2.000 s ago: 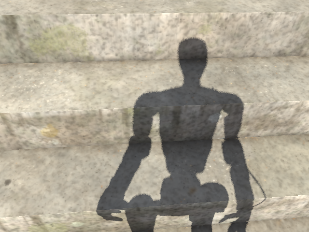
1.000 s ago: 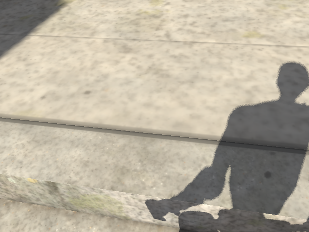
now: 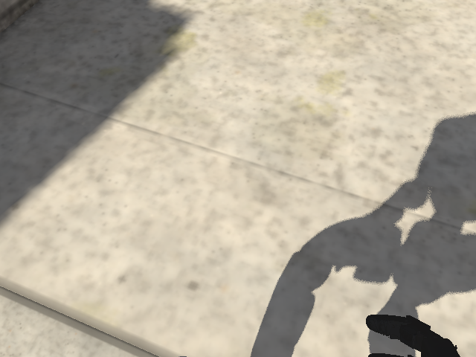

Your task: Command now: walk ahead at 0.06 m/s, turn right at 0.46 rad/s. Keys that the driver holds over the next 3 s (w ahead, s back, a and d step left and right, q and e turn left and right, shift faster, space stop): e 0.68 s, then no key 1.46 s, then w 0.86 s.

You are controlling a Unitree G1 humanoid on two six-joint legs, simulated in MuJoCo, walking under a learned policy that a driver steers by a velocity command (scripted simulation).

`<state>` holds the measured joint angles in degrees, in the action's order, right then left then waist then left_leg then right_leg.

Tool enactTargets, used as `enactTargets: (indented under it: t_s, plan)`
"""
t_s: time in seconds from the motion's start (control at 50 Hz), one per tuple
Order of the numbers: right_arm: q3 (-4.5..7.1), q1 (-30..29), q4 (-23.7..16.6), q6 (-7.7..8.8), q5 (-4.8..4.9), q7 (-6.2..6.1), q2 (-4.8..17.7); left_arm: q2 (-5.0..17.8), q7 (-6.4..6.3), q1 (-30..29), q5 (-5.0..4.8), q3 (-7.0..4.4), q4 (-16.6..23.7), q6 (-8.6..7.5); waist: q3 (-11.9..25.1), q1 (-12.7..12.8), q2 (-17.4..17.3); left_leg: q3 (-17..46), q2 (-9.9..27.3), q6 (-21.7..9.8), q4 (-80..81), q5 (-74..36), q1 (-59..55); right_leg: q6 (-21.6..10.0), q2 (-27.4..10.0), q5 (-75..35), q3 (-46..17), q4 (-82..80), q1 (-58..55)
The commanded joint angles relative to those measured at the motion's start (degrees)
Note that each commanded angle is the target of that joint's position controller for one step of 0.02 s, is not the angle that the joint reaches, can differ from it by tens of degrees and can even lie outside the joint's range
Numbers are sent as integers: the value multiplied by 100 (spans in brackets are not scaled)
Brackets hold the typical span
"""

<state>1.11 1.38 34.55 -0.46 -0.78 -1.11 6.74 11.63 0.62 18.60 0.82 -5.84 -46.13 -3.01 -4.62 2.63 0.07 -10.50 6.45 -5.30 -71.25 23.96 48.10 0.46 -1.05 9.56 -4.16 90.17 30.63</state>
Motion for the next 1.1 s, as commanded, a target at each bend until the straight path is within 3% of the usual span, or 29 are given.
enactTargets:
  t_s: [0.02, 0.06, 0.1, 0.16, 0.18, 0.2, 0.28, 0.36, 0.4, 0.42, 0.44, 0.46, 0.48, 0.5, 0.52, 0.54, 0.58, 0.62, 0.66, 0.78, 0.82, 0.84, 0.86, 0.88, 0.9, 0.92, 0.94, 1.0, 1.1]
  plan:
    - [63, -421, 15, 129, -12, -127, 29, -302, -281, 288, 255, 142, 848, 312, 525, 390, -563, 2563, 1238, -189, 3698, 1519, -548, -170, -44, -287, -53, 1498, 965]
    - [55, -222, 312, 247, -134, -103, 112, -447, -371, 277, 203, 252, 949, 496, 258, 506, -369, 1825, 1157, -182, 3762, 840, -420, -159, -28, -539, -10, 1234, 1065]
    - [-5, -182, 283, 352, -152, -127, 196, -449, -432, 106, 66, 285, 1043, 610, 347, 465, -503, 1594, 1309, -288, 4077, 98, -740, 36, 48, -715, -110, 1082, 1212]
    - [96, 445, 293, 328, -155, -173, 737, 149, -468, -356, 111, 155, 1391, 787, 275, 159, -559, 1222, 1438, -515, 4707, -320, -1828, 173, -42, -43, 352, -29, 1409]
    - [121, 508, 148, 349, -166, -228, 873, 289, -454, -611, 100, 94, 1507, 820, 494, 19, -469, 1390, 1674, -561, 4897, -528, -2341, 168, -192, 69, 198, -196, 1370]
    - [145, 659, 125, 339, -141, -222, 899, 483, -397, -602, 62, 46, 1410, 839, 603, -147, -242, 1053, 1604, -500, 4973, -592, -2648, 122, -191, 366, 556, -736, 1164]
    - [285, 963, -106, 336, -271, -226, 1276, 510, -177, -1118, 44, 33, 1624, 798, 668, -424, -512, 625, 1691, -384, 5182, -12, -3181, -8, -345, 1012, 821, -2132, 585]
    - [370, 1088, -180, 215, -211, -161, 1477, 532, -7, -1185, -4, 42, 1634, 652, 617, -505, -760, 283, 1661, -279, 5096, 495, -3434, -129, -225, 1858, 1161, -3519, -58]
    - [416, 1176, -53, 101, -123, -134, 1596, 547, 85, -962, -11, 50, 1564, 501, 512, -429, -813, 131, 1632, -199, 5022, 702, -3415, -274, -151, 1994, 1292, -4510, -588]
    - [429, 1185, 77, 32, -76, -95, 1586, 494, 110, -634, -19, 64, 1399, 416, 529, -268, -553, -61, 1490, -26, 4703, 720, -3279, -359, -61, 1364, 1362, -5231, -1100]
    - [448, 1485, 269, -36, -120, -43, 1533, 636, 128, -153, -6, 43, 1196, 294, 445, -106, 89, -387, 1104, 288, 4017, 671, -2969, -444, -38, 793, 903, -6199, -1642]
    - [400, 1406, 188, -50, -112, 10, 1257, 970, 135, 306, 82, -16, 1202, 208, 341, 127, 1107, -656, 678, 625, 2573, 988, -1813, -726, -1108, 591, -1013, -6902, -2280]
    - [323, 658, -427, 15, 62, 54, 1186, 1433, -63, 281, -96, -195, 1400, 285, -39, 232, 2039, 228, -231, 908, 1773, 1335, -438, -1439, -1598, 616, -2919, -7360, -2142]
    - [307, 411, -451, 61, 21, 62, 1173, 1410, -195, 213, -91, -215, 1416, 324, 53, 231, 1558, 892, -160, 929, 1002, 998, -300, -1746, -1745, 1063, -2836, -7508, -2161]
    - [322, 441, -367, 97, -16, 53, 1208, 1281, -267, -88, -42, -145, 1507, 350, 111, 60, 1212, 1061, -138, 952, 629, 515, -225, -1805, -1656, 1421, -2439, -7502, -2089]
    - [320, 418, -311, 123, -42, 30, 1220, 1140, -254, -409, 30, -64, 1648, 355, 198, -56, 945, 1145, -144, 933, 544, 154, -286, -1708, -1441, 1359, -2101, -7450, -2042]
    - [338, 416, -244, 115, -127, 11, 1258, 871, -200, -693, 36, 62, 1774, 235, 481, -136, 544, 1163, -265, 856, 422, -343, -533, -1555, -1127, 386, -1654, -7171, -2036]
    - [307, 519, -189, 63, -93, -20, 1185, 893, -185, -627, 26, 60, 1760, 123, 685, -190, 212, 1154, -336, 798, 468, -661, -739, -1481, -1059, -488, -1462, -6977, -2032]
    - [244, 472, -229, 23, -31, -33, 1067, 946, -213, -395, 72, 49, 1689, 99, 736, -119, 205, 1106, -414, 735, 824, -729, -796, -1485, -977, -573, -1444, -6880, -2086]
    - [119, 403, -345, 63, 98, -49, 874, 964, -201, -409, 99, 58, 1603, 124, 710, 6, 799, 899, -630, 515, 2539, -37, -1895, -1374, -786, -819, -1335, -6668, -1793]
    - [107, 812, -272, 115, 143, -93, 774, 906, -159, -637, -3, 92, 1539, 123, 774, -263, 832, 827, -644, 393, 3561, -511, -2826, -1185, -768, -1345, -1322, -6448, -1533]
    - [81, 1079, -195, 167, 104, -104, 662, 762, -127, -698, -101, 150, 1468, 117, 808, -456, 670, 741, -655, 385, 4489, -1268, -3592, -946, -636, -1230, -1222, -6328, -1248]
    - [79, 1124, -306, 228, -66, -120, 781, 384, -76, -529, -178, 261, 1370, 57, 1020, -454, 187, 1508, -54, 328, 4832, -1784, -4446, -564, -448, -774, -1047, -5998, -774]
    - [97, 975, -514, 281, -154, -117, 1207, -6, -29, -422, -187, 361, 1427, 54, 1151, -279, -932, 2970, 1108, 93, 5394, -1952, -4865, -265, 147, 973, -437, -5269, -106]
    - [141, 708, -524, 209, -71, -107, 1251, 313, -38, -316, -179, 288, 1384, 159, 1056, -121, -1699, 3487, 1251, -518, 5482, -1993, -4218, -114, 390, 2062, -50, -5244, -161]
    - [58, 732, -514, 232, -36, -62, 917, 511, -16, -298, -104, 248, 1239, 218, 1026, -169, -1479, 3446, 1103, -660, 5505, -1680, -4190, -77, 224, 2000, -80, -5228, -381]
    - [11, 809, -435, 267, -17, -42, 768, 472, 8, -432, -79, 253, 1121, 223, 873, -209, -1195, 3107, 846, -557, 5451, -1402, -4142, -82, 198, 1729, -41, -5468, -438]
    - [81, 784, -310, 325, 25, -62, 923, 249, 100, -460, -21, 302, 867, 183, 893, -125, -816, 2204, 228, -154, 5329, -1157, -3770, -95, 246, 560, 211, -6238, -1285]
    - [104, 887, -235, 391, 36, 28, 793, 263, 27, -687, -12, 316, 795, 144, 671, -194, -89, 1846, 15, 19, 5339, -812, -3537, -133, -29, 122, -47, -6547, -1548]
